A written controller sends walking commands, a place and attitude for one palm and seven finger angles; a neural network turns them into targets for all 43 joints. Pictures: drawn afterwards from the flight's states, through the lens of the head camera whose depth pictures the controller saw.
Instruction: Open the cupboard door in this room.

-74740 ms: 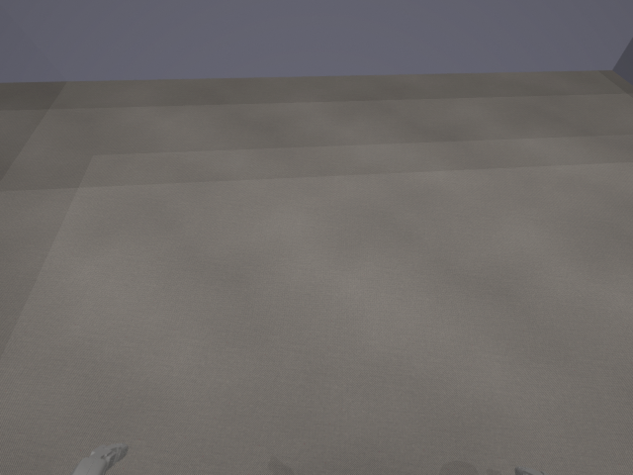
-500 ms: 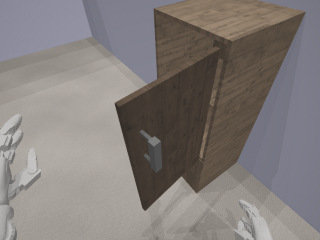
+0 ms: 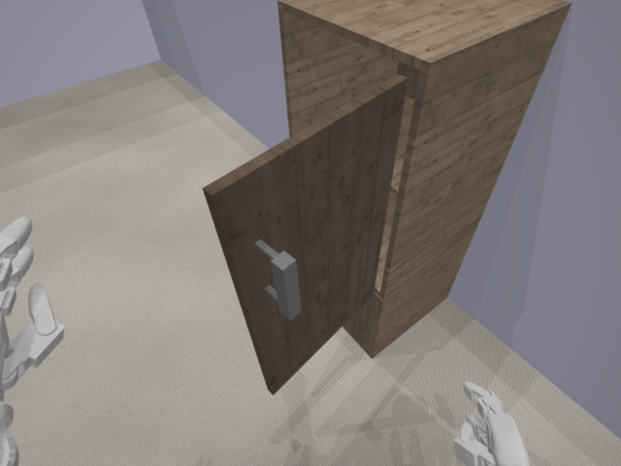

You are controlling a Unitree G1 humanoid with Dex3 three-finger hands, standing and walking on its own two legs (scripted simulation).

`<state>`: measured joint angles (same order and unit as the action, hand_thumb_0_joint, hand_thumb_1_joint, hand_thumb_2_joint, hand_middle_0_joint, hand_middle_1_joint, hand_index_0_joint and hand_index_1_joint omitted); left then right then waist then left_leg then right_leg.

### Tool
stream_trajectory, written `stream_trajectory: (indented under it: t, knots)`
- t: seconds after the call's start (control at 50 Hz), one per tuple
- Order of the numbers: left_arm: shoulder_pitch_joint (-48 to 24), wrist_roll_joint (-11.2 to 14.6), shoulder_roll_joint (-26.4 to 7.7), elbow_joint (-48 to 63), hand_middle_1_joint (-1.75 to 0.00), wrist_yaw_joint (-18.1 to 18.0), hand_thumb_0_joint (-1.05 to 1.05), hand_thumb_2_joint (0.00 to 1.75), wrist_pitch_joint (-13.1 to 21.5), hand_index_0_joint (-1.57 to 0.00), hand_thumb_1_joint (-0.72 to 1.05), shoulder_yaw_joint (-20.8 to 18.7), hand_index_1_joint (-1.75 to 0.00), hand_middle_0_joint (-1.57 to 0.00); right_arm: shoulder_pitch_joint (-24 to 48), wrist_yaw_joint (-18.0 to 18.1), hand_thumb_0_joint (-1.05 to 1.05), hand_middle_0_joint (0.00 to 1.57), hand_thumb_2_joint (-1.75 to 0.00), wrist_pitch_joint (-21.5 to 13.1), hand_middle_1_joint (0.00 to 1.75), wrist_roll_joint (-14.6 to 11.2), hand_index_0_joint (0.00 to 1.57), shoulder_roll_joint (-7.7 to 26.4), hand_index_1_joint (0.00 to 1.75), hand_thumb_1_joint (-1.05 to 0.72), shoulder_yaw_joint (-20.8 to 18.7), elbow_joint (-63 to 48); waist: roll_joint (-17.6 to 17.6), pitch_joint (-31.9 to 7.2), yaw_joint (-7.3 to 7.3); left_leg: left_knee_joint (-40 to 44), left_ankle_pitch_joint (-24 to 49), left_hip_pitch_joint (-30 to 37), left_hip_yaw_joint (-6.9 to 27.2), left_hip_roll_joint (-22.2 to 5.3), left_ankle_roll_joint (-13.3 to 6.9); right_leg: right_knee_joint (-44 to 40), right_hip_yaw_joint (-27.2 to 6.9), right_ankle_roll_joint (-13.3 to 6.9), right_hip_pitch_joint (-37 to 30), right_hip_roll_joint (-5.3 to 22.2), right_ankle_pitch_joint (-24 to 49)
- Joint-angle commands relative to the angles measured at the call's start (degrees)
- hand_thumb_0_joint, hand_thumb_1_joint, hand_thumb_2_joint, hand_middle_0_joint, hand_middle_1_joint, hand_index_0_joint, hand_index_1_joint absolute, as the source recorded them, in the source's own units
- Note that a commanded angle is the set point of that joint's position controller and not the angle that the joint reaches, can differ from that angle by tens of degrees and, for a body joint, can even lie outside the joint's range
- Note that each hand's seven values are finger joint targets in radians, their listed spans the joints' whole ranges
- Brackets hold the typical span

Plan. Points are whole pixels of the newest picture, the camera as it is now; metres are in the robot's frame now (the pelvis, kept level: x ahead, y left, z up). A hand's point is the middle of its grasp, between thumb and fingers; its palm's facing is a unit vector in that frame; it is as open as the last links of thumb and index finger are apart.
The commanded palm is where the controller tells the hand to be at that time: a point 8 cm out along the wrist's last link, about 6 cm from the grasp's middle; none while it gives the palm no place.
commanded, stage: step back with the hand held close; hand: left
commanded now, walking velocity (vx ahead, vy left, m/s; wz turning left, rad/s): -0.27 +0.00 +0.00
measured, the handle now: (277, 279) +0.35 +0.09 +0.05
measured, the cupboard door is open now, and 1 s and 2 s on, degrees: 98 98 98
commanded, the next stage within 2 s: stop stepping back and stand still in 1.12 s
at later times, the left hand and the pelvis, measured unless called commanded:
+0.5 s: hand out of the picture +0.12 +0.29 +0.14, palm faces +0.41 -0.76 -0.50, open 7.4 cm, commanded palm +0.06 +0.33 +0.17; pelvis -0.08 +0.03 -0.02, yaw -1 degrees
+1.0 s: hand out of the picture +0.05 +0.29 +0.15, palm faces +0.44 -0.75 -0.49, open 7.4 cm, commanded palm -0.02 +0.32 +0.17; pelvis -0.16 +0.02 -0.02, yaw +0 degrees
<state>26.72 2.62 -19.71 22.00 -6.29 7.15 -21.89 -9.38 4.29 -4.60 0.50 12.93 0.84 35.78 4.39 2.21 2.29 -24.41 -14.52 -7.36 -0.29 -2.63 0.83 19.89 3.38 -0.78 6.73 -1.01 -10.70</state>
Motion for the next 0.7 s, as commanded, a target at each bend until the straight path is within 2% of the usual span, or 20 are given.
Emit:
stream_trajectory:
  t: [0.0, 0.02, 0.04, 0.06, 0.12, 0.18, 0.24, 0.28, 0.32, 0.34, 0.38, 0.44, 0.52, 0.54, 0.58, 0.64, 0.68]
  knots:
    - [1.96, -0.20, -11.06, 12.64, -0.30, -0.92, 0.00, 0.90, 4.35, -0.20, 0.90, -5.89, -0.30, -0.20, 5.65, 0.56, 0.00, 0.20, -0.90, -0.72, 0.30, -0.39, 0.20, 6.55, 0.30, -0.90, -2.92, -10.36, -1.63, -7.70, -1.31, 0.11, 14.79, -0.35, -0.76, 0.51, -2.29, -2.46, -5.03, 0.34, 1.57, 5.79, 17.41]
    - [2.68, -0.14, -11.53, 13.98, -0.30, -1.08, 0.00, 0.90, 4.46, -0.20, 0.90, -6.34, -0.30, -0.20, 5.35, 0.59, 0.00, 0.20, -0.90, -0.37, 0.30, -0.48, 0.20, 6.62, 0.30, -0.90, -3.14, -10.72, -2.66, -9.75, -1.36, 0.06, 16.42, -0.41, -0.66, 0.22, -2.18, -1.30, -4.38, 0.59, 0.49, 5.59, 18.70]
    - [3.51, -0.10, -12.33, 15.19, -0.30, -1.30, 0.00, 0.90, 4.55, -0.20, 0.90, -7.17, -0.30, -0.20, 5.63, 0.76, 0.00, 0.20, -0.90, -0.07, 0.30, -0.59, 0.20, 6.65, 0.30, -0.90, -3.23, -11.10, -1.53, -11.18, -1.23, 0.00, 19.04, -0.66, -0.29, 0.02, -2.11, -0.08, -3.94, 0.57, -0.68, 5.64, 20.63]
    - [4.72, 0.00, -12.85, 16.08, -0.30, -1.44, 0.00, 0.90, 4.60, -0.20, 0.90, -7.94, -0.30, -0.20, 5.29, 0.82, 0.00, 0.20, -0.90, 0.28, 0.30, -0.57, 0.20, 6.54, 0.30, -0.90, -3.46, -11.56, -2.26, -12.89, -1.28, -0.20, 20.63, -0.56, -0.37, -0.33, -1.99, 1.13, -3.99, 0.67, -1.37, 5.46, 22.14]
    - [6.04, 0.20, -14.36, 18.09, -0.30, -1.96, 0.00, 0.90, 4.72, -0.20, 0.90, -9.69, -0.30, -0.20, 5.35, 1.07, 0.00, 0.20, -0.90, 1.21, 0.30, -0.96, 0.20, 6.32, 0.30, -0.90, -4.03, -12.59, -4.99, -14.58, -1.30, -0.88, 22.33, -1.69, -0.23, -0.81, -1.86, 3.10, -3.69, 1.04, -1.58, 5.24, 24.55]
    - [7.00, 0.26, -14.52, 17.90, -0.30, -2.38, 0.00, 0.90, 4.72, -0.20, 0.90, -10.20, -0.30, -0.20, 5.53, 1.30, 0.00, 0.20, -0.90, 1.60, 0.30, -1.13, 0.20, 6.36, 0.30, -0.90, -4.16, -12.94, -3.45, -12.81, -1.34, 0.09, 20.83, -4.24, 0.71, -1.25, -1.89, 4.05, -3.78, 1.06, -0.06, 4.85, 20.99]
    - [6.30, 0.04, -14.47, 19.05, -0.30, -2.63, 0.00, 0.90, 5.14, -0.20, 0.90, -9.96, -0.30, -0.20, 5.77, 1.50, 0.00, 0.20, -0.90, 1.39, 0.30, -1.10, 0.20, 6.97, 0.30, -0.90, -4.22, -13.27, -0.03, -10.75, -1.25, 1.69, 16.97, -8.05, 1.90, -1.95, -2.46, 5.05, -3.43, 1.32, 0.55, 4.06, 15.52]
    - [6.61, -0.10, -13.86, 17.91, -0.30, -2.85, 0.00, 0.90, 5.39, -0.20, 0.90, -9.80, -0.30, -0.20, 5.27, 1.43, 0.00, 0.20, -0.90, 1.17, 0.30, -1.14, 0.20, 7.01, 0.30, -0.90, -4.15, -13.25, 0.04, -8.98, -1.33, 3.22, 10.54, -12.04, 2.58, -2.83, -3.04, 6.13, -3.88, 1.44, 0.68, 3.53, 10.61]
    - [5.89, -0.49, -13.45, 18.30, -0.30, -3.00, 0.00, 0.90, 5.93, -0.20, 0.90, -9.49, -0.30, -0.20, 4.88, 1.33, 0.00, 0.20, -0.90, 0.66, 0.30, -1.21, 0.20, 7.33, 0.30, -0.90, -4.13, -13.52, 0.02, -7.71, -1.51, 4.76, 1.72, -16.73, 3.31, -3.30, -3.82, 7.26, -4.19, 1.48, -0.33, 3.21, 6.61]
    - [5.57, -0.83, -13.25, 18.39, -0.30, -3.06, 0.00, 0.90, 6.15, -0.20, 0.90, -9.44, -0.30, -0.20, 4.88, 1.37, 0.00, 0.20, -0.90, 0.46, 0.30, -1.08, 0.20, 7.71, 0.30, -0.90, -4.13, -13.50, 1.66, -7.27, -1.52, 6.09, -2.94, -20.02, 4.20, -3.65, -4.29, 8.28, -4.11, 1.48, -1.99, 2.97, 5.02]
    - [4.91, -1.43, -13.24, 18.41, -0.30, -3.25, 0.00, 0.90, 6.81, -0.20, 0.90, -9.79, -0.30, -0.20, 4.41, 1.28, 0.00, 0.20, -0.90, -0.16, 0.30, -1.09, 0.20, 7.85, 0.30, -0.90, -4.05, -13.69, 1.34, -5.57, -1.71, 7.73, -12.85, -26.24, 5.15, -4.61, -5.45, 10.53, -4.68, 1.73, -3.70, 2.49, 2.10]
    - [3.03, -2.18, -13.35, 19.13, -0.30, -3.38, 0.00, 0.90, 7.64, -0.20, 0.90, -10.05, -0.30, -0.20, 3.86, 1.23, 0.00, 0.20, -0.90, -1.08, 0.30, -0.90, 0.20, 8.09, 0.30, -0.90, -4.15, -13.70, 0.14, -4.90, -1.92, 6.18, -19.01, -30.09, 5.46, -4.27, -6.01, 10.24, -6.05, 1.62, -3.58, 2.85, -1.74]
    - [0.92, -2.50, -13.28, 20.74, -0.30, -3.76, 0.00, 0.90, 8.58, -0.20, 0.90, -9.77, -0.30, -0.20, 2.38, 0.97, 0.00, 0.20, -0.90, -2.40, 0.30, -0.63, 0.20, 7.91, 0.30, -0.90, -4.02, -13.25, -2.50, -4.38, -2.46, 0.86, -20.84, -27.16, 4.89, -2.29, -5.19, 5.74, -8.77, 0.49, 3.69, 4.61, -10.74]
    - [0.17, -2.50, -13.88, 21.56, -0.30, -3.78, 0.00, 0.90, 8.85, -0.20, 0.90, -10.04, -0.30, -0.20, 2.67, 1.09, 0.00, 0.20, -0.90, -2.71, 0.30, -0.44, 0.20, 8.02, 0.30, -0.90, -4.13, -12.97, -1.56, -4.15, -2.59, -0.45, -20.38, -24.72, 4.51, -1.90, -4.88, 4.11, -9.53, 0.26, 6.83, 4.96, -12.85]
    - [0.43, -2.28, -13.59, 21.40, -0.30, -4.25, 0.00, 0.90, 9.22, -0.20, 0.90, -9.70, -0.30, -0.20, 1.86, 1.13, 0.00, 0.20, -0.90, -3.14, 0.30, -0.35, 0.20, 7.50, 0.30, -0.90, -3.71, -12.31, -1.92, -3.94, -2.74, -3.35, -19.17, -21.54, 4.34, -0.92, -4.02, 2.34, -9.88, -0.39, 11.83, 5.96, -16.23]
    - [1.46, -1.59, -14.21, 21.21, -0.30, -4.80, 0.00, 0.90, 9.62, -0.20, 0.90, -10.13, -0.30, -0.20, 1.39, 1.32, 0.00, 0.20, -0.90, -3.55, 0.30, -0.24, 0.20, 7.12, 0.30, -0.90, -3.66, -11.07, -3.58, -5.50, -2.96, -6.17, -14.55, -14.97, 3.70, 0.35, -2.66, 0.58, -9.42, -0.98, 17.40, 6.95, -15.88]
    - [1.21, -1.35, -14.33, 22.07, -0.30, -4.98, 0.00, 0.90, 9.88, -0.20, 0.90, -10.28, -0.30, -0.20, 1.71, 1.38, 0.00, 0.20, -0.90, -3.60, 0.30, -0.39, 0.20, 7.18, 0.30, -0.90, -3.50, -10.90, -1.79, -5.82, -3.06, -3.66, -15.46, -16.11, 5.62, -0.97, -2.99, 3.07, -7.77, -0.36, 16.57, 5.92, -14.12]
